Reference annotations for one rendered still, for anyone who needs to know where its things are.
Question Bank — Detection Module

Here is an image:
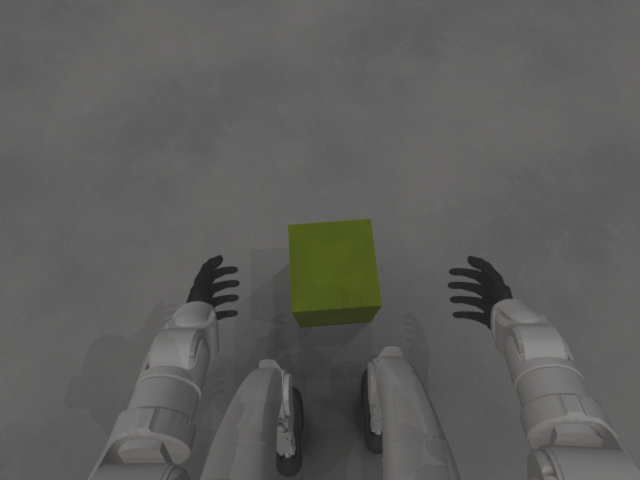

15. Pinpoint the left robot hand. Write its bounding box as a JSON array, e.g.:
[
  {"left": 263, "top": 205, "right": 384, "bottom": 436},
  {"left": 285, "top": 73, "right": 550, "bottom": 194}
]
[{"left": 187, "top": 255, "right": 240, "bottom": 320}]

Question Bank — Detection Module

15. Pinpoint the robot left foot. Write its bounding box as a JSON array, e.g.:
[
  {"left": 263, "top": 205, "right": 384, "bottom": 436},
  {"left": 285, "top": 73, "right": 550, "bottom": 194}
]
[{"left": 277, "top": 387, "right": 304, "bottom": 477}]

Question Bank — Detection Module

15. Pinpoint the left robot forearm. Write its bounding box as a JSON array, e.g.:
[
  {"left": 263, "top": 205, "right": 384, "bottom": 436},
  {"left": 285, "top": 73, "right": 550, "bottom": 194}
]
[{"left": 87, "top": 301, "right": 219, "bottom": 480}]

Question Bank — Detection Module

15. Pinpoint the robot right upper arm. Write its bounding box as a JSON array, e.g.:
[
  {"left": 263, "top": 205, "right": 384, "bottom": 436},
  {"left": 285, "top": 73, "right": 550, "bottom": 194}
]
[{"left": 527, "top": 445, "right": 640, "bottom": 480}]

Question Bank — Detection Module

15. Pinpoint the right robot forearm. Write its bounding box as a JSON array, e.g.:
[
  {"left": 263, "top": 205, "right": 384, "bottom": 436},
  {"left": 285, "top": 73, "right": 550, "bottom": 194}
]
[{"left": 490, "top": 299, "right": 640, "bottom": 472}]

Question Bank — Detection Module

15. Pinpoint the robot left shin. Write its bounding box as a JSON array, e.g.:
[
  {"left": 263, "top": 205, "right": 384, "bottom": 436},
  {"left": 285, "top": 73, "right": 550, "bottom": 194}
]
[{"left": 258, "top": 359, "right": 296, "bottom": 456}]

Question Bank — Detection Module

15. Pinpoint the right robot hand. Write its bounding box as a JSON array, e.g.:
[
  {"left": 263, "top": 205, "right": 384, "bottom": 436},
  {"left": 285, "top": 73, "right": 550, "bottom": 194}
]
[{"left": 448, "top": 256, "right": 513, "bottom": 330}]

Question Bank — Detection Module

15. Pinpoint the carton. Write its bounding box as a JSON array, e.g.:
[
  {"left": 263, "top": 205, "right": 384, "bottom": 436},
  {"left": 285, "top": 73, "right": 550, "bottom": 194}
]
[{"left": 288, "top": 219, "right": 382, "bottom": 327}]

